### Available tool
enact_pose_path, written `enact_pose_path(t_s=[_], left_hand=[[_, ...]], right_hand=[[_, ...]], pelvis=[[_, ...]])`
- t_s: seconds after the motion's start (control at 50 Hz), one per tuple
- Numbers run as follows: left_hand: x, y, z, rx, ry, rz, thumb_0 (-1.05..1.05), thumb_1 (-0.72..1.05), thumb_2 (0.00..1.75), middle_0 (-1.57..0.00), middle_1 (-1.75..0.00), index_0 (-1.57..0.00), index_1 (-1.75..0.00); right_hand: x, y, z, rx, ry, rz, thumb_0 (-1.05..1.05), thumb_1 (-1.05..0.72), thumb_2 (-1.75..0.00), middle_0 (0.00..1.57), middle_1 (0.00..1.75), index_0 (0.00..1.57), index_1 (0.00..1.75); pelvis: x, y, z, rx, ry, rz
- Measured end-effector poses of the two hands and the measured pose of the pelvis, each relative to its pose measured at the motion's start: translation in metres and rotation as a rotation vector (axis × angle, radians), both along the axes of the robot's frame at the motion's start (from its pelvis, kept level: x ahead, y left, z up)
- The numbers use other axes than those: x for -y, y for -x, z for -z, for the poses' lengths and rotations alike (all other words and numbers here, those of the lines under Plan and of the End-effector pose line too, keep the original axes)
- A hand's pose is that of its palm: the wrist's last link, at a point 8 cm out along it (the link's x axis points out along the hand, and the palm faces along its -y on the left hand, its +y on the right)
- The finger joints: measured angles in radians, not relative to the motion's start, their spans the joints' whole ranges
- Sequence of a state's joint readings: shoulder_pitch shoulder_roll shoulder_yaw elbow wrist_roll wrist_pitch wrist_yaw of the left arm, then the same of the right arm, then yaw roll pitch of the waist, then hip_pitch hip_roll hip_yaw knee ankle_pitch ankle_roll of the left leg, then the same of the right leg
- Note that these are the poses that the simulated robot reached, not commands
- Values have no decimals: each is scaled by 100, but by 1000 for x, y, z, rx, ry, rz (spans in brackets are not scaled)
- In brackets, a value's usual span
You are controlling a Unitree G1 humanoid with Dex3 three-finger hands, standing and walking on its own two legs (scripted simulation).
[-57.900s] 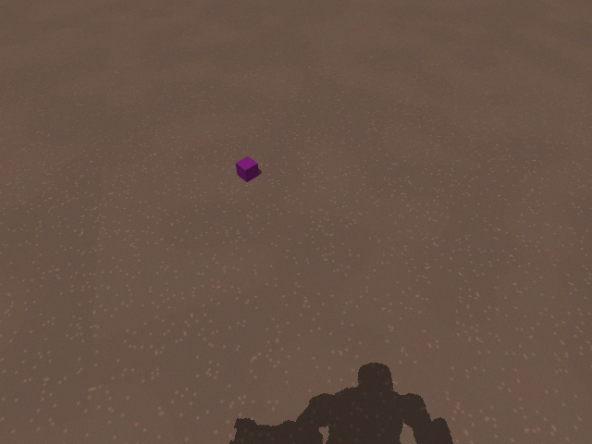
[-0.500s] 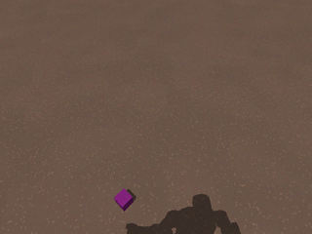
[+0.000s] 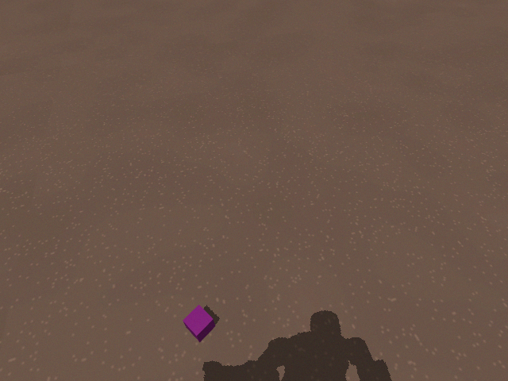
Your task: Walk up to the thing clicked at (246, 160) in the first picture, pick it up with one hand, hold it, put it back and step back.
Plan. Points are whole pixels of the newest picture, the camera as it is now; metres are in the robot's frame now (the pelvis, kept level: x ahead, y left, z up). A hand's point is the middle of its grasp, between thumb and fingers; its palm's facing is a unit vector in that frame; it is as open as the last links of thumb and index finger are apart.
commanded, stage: stand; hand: left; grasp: from above
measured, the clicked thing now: (199, 323) +0.45 +0.24 -0.74
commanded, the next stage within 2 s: step back in 0.30 s
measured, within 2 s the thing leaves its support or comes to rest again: neither
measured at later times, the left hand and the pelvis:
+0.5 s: hand out of the picture +0.06 +0.28 -0.17, palm faces +0.00 -0.93 -0.37, open 7.4 cm; pelvis -0.03 +0.01 -0.01, yaw +0 degrees
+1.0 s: hand out of the picture -0.02 +0.29 -0.18, palm faces -0.11 -0.91 -0.39, open 7.4 cm; pelvis -0.13 +0.03 -0.03, yaw -6 degrees
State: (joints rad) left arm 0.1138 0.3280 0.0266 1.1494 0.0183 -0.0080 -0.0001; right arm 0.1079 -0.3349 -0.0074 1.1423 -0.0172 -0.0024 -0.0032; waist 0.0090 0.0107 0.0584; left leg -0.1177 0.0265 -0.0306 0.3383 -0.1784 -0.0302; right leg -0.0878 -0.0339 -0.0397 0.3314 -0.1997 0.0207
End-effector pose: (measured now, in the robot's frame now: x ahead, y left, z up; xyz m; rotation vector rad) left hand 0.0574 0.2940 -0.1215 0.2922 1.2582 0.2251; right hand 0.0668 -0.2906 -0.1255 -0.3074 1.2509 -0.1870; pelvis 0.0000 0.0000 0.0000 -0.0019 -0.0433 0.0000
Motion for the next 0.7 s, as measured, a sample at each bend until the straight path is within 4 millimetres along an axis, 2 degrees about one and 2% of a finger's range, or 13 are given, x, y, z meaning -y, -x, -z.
enact_pose_path(t_s=[0.16, 0.32, 0.44, 0.52, 0.6, 0.7], left_hand=[[-1, -8, -2, 30, -1, 9, 0, 90, 90, -20, -30, -20, -30], [-2, -5, -1, 24, 0, 6, 0, 90, 90, -20, -30, -20, -30], [-17, 2, 4, 16, -27, 1, 0, 90, 90, -21, -30, -20, -30], [-34, 2, 11, 21, -40, 20, 0, 90, 90, -21, -31, -20, -30], [-54, -8, 23, 60, -40, 37, 0, 90, 90, -21, -30, -20, -30], [-61, -10, 21, 91, -41, 49, 0, 90, 90, -20, -30, -20, -30]], right_hand=[[0, -4, -2, 25, 0, -4, 0, -90, -90, 20, 30, 20, 30], [1, 0, -2, 13, -3, -1, 0, -90, -90, 20, 30, 20, 30], [8, 6, 3, -1, 20, 10, 0, -90, -90, 20, 30, 20, 30], [9, 19, 5, -18, 55, 13, 0, -90, -90, 20, 30, 20, 30], [-2, 40, 5, -36, 87, 21, 0, -90, -90, 20, 30, 20, 30], [-19, 68, -5, -69, 94, 7, 0, -90, -90, 20, 30, 20, 30]], pelvis=[[0, 1, 0, 4, -1, 0], [0, 3, 0, -3, 0, 0], [-5, 23, 9, -17, 15, -4], [-19, 35, 17, -18, 16, -6], [-36, 44, 27, -21, 12, -9], [-41, 62, 19, -29, 27, -10]])
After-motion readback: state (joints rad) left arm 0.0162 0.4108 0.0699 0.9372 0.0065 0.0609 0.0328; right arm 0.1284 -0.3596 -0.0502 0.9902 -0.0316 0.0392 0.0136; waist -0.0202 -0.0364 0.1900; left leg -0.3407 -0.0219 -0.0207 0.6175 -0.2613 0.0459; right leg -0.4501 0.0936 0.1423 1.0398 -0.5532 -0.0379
